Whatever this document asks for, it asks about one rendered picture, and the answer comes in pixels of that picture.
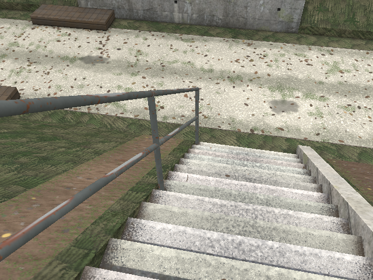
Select stairs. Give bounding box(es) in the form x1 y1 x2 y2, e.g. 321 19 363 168
80 142 373 280

